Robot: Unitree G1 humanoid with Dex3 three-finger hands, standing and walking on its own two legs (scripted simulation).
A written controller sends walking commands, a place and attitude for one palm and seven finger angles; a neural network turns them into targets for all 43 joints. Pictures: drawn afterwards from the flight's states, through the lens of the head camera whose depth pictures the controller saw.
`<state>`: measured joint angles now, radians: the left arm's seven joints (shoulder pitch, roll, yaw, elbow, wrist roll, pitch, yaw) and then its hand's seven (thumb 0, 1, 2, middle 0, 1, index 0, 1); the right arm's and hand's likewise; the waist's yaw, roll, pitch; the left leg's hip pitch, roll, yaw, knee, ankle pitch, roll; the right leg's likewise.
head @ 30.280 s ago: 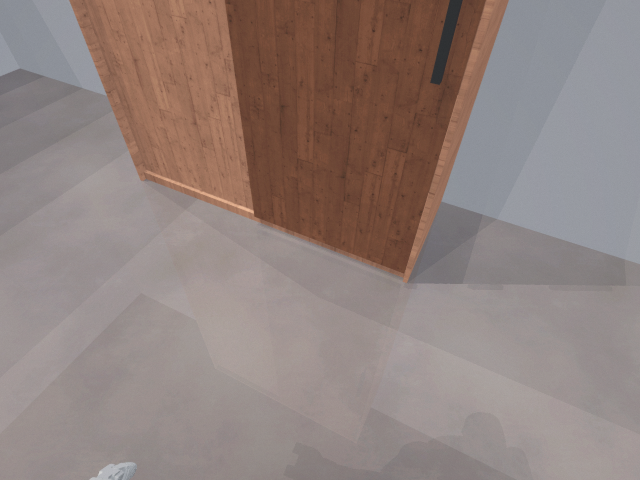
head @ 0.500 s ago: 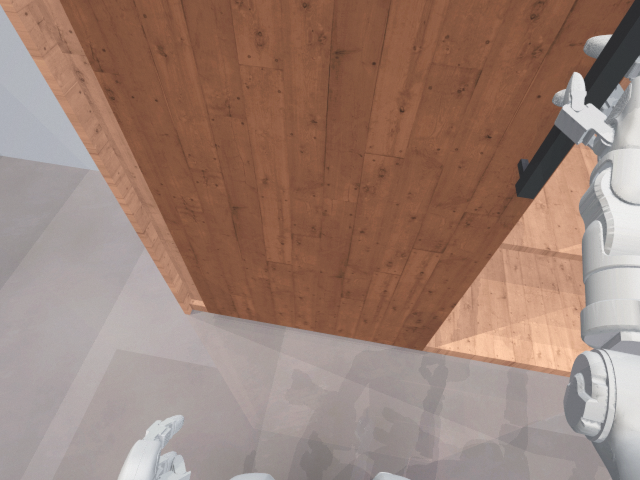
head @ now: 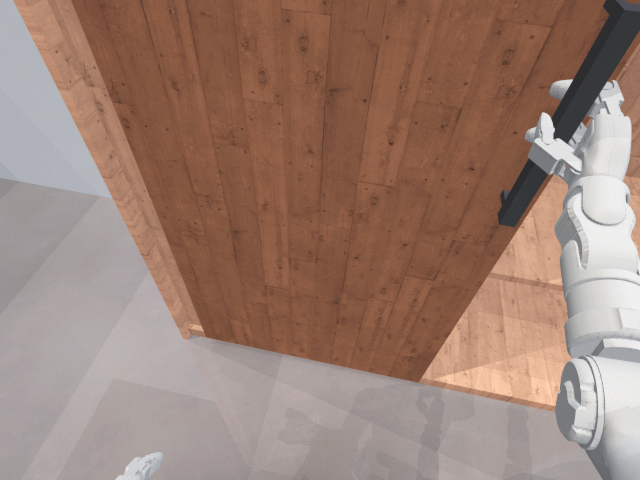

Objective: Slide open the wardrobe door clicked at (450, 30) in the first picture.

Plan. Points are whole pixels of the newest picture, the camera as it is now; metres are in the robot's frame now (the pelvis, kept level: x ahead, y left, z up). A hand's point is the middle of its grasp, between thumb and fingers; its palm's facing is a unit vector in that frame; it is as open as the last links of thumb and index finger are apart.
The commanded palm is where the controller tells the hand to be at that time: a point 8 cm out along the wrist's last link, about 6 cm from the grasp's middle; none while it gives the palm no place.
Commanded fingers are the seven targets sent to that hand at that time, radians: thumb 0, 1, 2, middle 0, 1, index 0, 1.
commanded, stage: loosen the grip on the handle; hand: right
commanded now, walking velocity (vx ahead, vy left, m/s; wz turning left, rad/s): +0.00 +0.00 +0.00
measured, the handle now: (551, 129) +0.51 -0.24 +0.21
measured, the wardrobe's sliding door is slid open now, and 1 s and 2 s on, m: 0.60 0.60 0.60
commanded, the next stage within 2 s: slip the hand off the handle in 0.58 s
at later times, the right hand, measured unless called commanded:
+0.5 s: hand (539, 147) +0.47 -0.21 +0.20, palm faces +0.28 +0.95 -0.13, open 13.6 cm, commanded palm +0.43 -0.26 +0.21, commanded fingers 0.00 0.55 -0.20 0.25 1.15 0.25 1.15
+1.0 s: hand (546, 148) +0.47 -0.22 +0.20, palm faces +0.24 +0.96 -0.12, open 13.9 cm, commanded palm +0.43 -0.30 +0.20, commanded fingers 0.00 0.55 -0.20 0.25 1.15 0.25 1.15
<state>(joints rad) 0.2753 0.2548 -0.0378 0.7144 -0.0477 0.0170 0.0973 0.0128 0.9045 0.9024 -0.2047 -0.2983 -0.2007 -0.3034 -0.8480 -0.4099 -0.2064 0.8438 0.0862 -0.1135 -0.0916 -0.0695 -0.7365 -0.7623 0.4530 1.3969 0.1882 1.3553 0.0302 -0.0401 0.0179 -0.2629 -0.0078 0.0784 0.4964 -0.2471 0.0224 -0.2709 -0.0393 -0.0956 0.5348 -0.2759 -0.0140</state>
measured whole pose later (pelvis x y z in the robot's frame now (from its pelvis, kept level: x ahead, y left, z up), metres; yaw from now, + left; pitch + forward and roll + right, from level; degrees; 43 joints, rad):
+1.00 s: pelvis -0.02 +0.00 +0.00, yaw +1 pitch +6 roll +0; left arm 0.33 0.26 -0.03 0.66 -0.02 -0.10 0.06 0.01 0.90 0.90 -0.21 -0.30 -0.20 -0.30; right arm -0.95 -0.51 -0.39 1.04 -0.04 -0.19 0.04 -0.01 0.55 -0.20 0.52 1.23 0.38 1.22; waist 0.10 0.01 -0.04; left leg -0.41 -0.01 0.05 0.52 -0.21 0.03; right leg -0.40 -0.03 -0.10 0.55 -0.25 -0.03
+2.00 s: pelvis +0.00 -0.01 +0.00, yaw -2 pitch -1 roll +1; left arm 0.18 0.24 -0.05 0.61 -0.06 -0.11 0.10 0.01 0.90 0.90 -0.21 -0.30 -0.20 -0.30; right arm -0.28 -0.38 -0.34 0.15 0.16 0.12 0.11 -0.01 0.56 -0.20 0.25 1.15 0.25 1.15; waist -0.09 -0.04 -0.06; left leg -0.21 0.02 0.11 0.49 -0.26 0.01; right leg -0.24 0.00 -0.04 0.53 -0.28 -0.03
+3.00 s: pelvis +0.01 -0.01 +0.01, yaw -1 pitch -5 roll +0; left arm 0.24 0.23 -0.03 0.70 0.00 -0.16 0.08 0.02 0.90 0.90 -0.21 -0.30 -0.20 -0.30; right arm 0.24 -0.33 -0.33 -0.22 0.08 -0.08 -0.12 0.00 -0.08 -0.51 0.24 0.78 0.24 0.78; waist -0.08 -0.05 0.00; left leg -0.10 0.01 0.08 0.41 -0.23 0.02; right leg -0.11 0.01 -0.05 0.43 -0.24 -0.03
